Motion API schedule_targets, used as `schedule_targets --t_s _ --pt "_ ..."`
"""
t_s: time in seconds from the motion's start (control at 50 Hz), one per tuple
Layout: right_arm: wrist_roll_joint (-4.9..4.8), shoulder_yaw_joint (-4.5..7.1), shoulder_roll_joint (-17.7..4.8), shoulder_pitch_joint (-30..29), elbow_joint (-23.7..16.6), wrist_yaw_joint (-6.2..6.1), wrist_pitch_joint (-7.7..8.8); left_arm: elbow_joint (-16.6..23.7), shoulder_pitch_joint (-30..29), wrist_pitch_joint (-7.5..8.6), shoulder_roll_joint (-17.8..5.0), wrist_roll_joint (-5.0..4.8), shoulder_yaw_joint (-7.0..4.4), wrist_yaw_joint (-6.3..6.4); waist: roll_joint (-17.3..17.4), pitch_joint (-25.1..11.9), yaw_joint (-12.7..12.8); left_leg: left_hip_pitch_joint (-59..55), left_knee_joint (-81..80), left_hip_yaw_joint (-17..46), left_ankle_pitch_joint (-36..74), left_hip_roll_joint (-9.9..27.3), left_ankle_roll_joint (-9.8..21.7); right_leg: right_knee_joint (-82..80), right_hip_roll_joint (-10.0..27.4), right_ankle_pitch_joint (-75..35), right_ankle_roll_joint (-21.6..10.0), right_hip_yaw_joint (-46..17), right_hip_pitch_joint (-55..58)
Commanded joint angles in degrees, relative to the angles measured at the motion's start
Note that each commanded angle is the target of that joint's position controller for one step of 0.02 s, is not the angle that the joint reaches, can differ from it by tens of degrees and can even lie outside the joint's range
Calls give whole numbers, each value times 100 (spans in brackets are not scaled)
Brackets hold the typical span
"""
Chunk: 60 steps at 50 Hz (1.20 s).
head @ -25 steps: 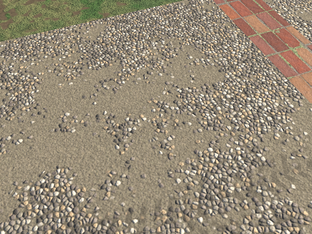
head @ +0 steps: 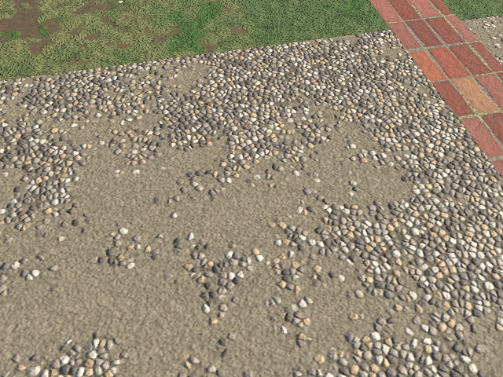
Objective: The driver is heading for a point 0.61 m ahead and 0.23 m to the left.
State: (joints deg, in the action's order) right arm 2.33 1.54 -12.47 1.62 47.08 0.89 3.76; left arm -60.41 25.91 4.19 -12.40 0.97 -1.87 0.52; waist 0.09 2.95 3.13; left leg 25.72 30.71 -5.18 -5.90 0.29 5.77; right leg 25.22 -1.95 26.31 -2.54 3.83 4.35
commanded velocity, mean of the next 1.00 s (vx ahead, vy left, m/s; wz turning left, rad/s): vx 0.50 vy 0.00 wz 0.27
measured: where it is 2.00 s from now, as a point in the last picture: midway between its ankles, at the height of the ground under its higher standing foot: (255, 300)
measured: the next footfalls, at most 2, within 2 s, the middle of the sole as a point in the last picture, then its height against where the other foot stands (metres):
right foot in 0.52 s outside the picture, level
left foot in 1.06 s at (216, 297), level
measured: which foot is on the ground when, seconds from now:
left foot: down 0.00-0.54, up 0.56-1.00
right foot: up 0.00-0.50, down 0.52-1.00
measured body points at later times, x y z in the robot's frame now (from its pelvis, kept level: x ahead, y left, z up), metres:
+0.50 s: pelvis +0.27 -0.01 +0.01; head +0.30 -0.01 +0.46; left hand +0.47 +0.22 -0.10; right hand +0.18 -0.24 -0.14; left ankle +0.11 +0.08 -0.72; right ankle +0.41 -0.10 -0.71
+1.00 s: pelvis +0.51 +0.01 +0.01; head +0.55 +0.03 +0.46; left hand +0.40 +0.23 -0.13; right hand +0.76 -0.14 -0.10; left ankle +0.63 +0.15 -0.69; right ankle +0.42 -0.10 -0.72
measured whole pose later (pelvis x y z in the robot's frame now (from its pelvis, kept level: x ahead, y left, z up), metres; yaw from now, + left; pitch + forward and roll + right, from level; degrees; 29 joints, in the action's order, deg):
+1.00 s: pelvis +0.51 +0.01 +0.01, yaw +19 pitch +0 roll -1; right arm 2.3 2.7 -12.2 1.7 47.6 3.6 0.0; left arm -57.4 23.2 5.3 -11.2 1.2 -2.7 1.4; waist 1.4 3.7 2.7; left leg 32.7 38.0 -6.3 -4.4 3.3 5.7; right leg 15.3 0.3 20.4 -0.1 18.4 5.3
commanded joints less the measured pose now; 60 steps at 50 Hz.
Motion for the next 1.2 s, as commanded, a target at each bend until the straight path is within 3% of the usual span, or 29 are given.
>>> schedule_targets --t_s 0.02,0.04,0.06,0.08,0.12,0.2,0.32,0.42,0.48,0.52,0.54,0.56,0.58,0.6,0.62,0.66,0.76,0.86,0.94,0.98,1.02,1.04,1.06,1.08,1.1,1.12,1.14,1.16,1.2 --pt "57 503 -1697 2778 508 -97 26 393 616 70 -298 -160 -51 -33 1523 -2078 -922 -4529 -1336 4365 -711 2506 1343 4679 -381 546 -216 -217 -3544" --pt "-137 442 -1359 2152 440 -72 -25 432 28 34 -763 -22 -178 -13 572 -1298 -753 -3832 -1475 3878 -1239 2146 1107 4955 68 106 -324 -817 -3996" --pt "-170 342 -984 1590 342 -54 -14 554 -358 66 -710 -20 -180 -54 332 -587 -579 -2952 -1657 3051 -1116 1952 950 4722 309 -466 -338 -747 -4023" --pt "-146 267 -708 1330 335 -34 20 565 -514 67 -574 -26 -159 -74 189 -291 -429 -2383 -1887 2491 -722 1669 767 4382 511 -814 -325 -695 -3817" --pt "-169 183 -458 1309 479 -58 88 492 -375 -71 -393 107 -133 -130 398 -136 -173 -1741 -2111 1739 -37 1297 549 3968 679 -1035 -189 -622 -3305" --pt "-193 219 -656 1831 760 -68 215 650 -892 -204 -310 119 -128 -216 312 18 -146 -1723 -2391 1254 555 1165 644 3482 796 -1515 24 -403 -3705" --pt "-184 172 -604 2366 985 -76 201 1098 -2274 -187 -229 47 -49 -243 325 280 -455 -2081 -2476 786 1184 940 533 1751 754 -2553 179 -95 -4025" --pt "-133 183 -687 2764 1162 -148 141 1395 -2938 -127 -329 36 -39 -208 352 331 -632 -2816 -2029 1085 1922 1147 606 959 557 -2461 113 -99 -3976" --pt "-87 236 -832 2489 1116 -187 105 1378 -2542 -18 -501 13 -101 -165 414 155 -342 -2917 -1400 1202 2813 1204 471 547 349 -1840 -48 -125 -3162" --pt "-138 236 -803 2297 1060 -152 107 916 -987 112 -793 95 -249 -52 120 -689 309 -2295 371 927 2984 758 261 11 291 -1946 -290 -156 -1017" --pt "-198 167 -535 2316 832 -134 125 822 14 161 -1316 250 -380 40 -519 -1567 583 -1218 2086 663 1085 344 149 -86 1697 -1329 -549 -1596 456" --pt "-406 93 18 3024 739 -144 84 863 -34 87 -1780 240 -493 10 -1799 -2139 187 616 3724 383 -2567 -547 -18 -834 2991 -942 -1179 -3979 1528" --pt "-231 249 -639 2645 839 -183 -4 996 -579 0 -1221 106 -393 -11 -678 -1543 76 943 4138 867 -2224 -93 71 -1007 2664 -330 -1017 -3791 811" --pt "-207 288 -626 2258 772 -131 -9 1080 -1099 13 -782 65 -270 -21 -336 -762 -79 959 4002 903 -1642 131 71 -1142 2401 -424 -839 -2844 -22" --pt "-204 269 -449 2103 737 -95 -20 1080 -1318 47 -574 74 -218 -32 -276 -409 -194 797 3804 869 -1296 312 34 -1341 2152 -1008 -701 -2157 -598" --pt "-77 287 -326 2091 729 -5 -164 968 -1294 116 -393 31 -165 22 -516 -182 -394 510 3569 801 -1062 475 -79 -1524 1801 -1673 -473 -1239 -1156" --pt "-52 285 -214 1383 410 131 -364 763 -801 291 -499 -16 -203 30 -427 -21 -442 1135 3295 638 -307 602 -234 -1756 1741 -2558 -524 -289 -1098" --pt "-65 194 -168 333 -3 242 -345 659 -547 282 -542 14 -199 39 -394 240 -288 1183 1735 298 565 527 -288 -1779 1583 -3097 -502 479 -948" --pt "-29 149 -216 -287 -290 300 -336 531 -168 221 -715 23 -245 89 -385 343 -118 1012 892 -100 402 403 -69 -1604 1784 -3687 -475 826 -332" --pt "13 160 -228 -210 -309 285 -308 508 -186 134 -773 23 -258 135 -407 327 -214 708 598 -321 36 150 77 -985 1782 -5365 -396 1087 -60" --pt "65 212 -317 468 -105 213 -246 468 -165 42 -912 11 -297 175 -599 -69 -445 -125 394 -445 -399 -300 273 152 1724 -7024 -325 1152 28" --pt "92 277 -438 1102 99 171 -172 479 -191 -9 -957 -11 -304 173 -590 -442 -669 -871 36 -339 -214 -461 396 1085 1671 -6819 -269 1133 -128" --pt "162 376 -677 1788 317 95 -82 531 -266 -30 -929 -63 -290 146 -298 -875 -1044 -2028 -585 -19 877 -277 566 2400 1482 -5536 -64 1215 -781" --pt "184 514 -1315 2023 367 13 -27 780 19 -34 -334 -54 -165 108 840 -1588 -762 -3785 213 1643 4134 1471 977 4266 934 -386 130 1139 -2454" --pt "-76 572 -1615 2182 224 -40 -106 929 273 -92 -425 -238 -167 104 1119 -2654 -769 -4711 -195 3561 5498 2612 1988 5771 119 1231 302 220 -3544" --pt "-178 504 -1341 1989 195 -124 -188 886 -234 -123 -605 -173 -204 109 172 -2226 -782 -4046 -514 2653 5346 2281 1735 5624 449 473 294 -338 -3652" --pt "-216 391 -972 1475 176 -155 -185 948 -546 -95 -414 -174 -146 91 320 -1424 -658 -3254 -758 2116 4809 2009 1535 5253 576 103 275 -373 -3731" --pt "-228 297 -661 1163 193 -164 -176 880 -635 -110 -415 -91 -151 93 65 -855 -455 -2554 -1024 1747 4342 1683 1220 4759 723 -124 282 -408 -3565" --pt "-249 187 -442 922 215 -196 -142 766 -395 -315 -416 102 -181 81 83 -645 -166 -1676 -1295 1246 4028 1351 908 4181 748 -355 302 -426 -2824"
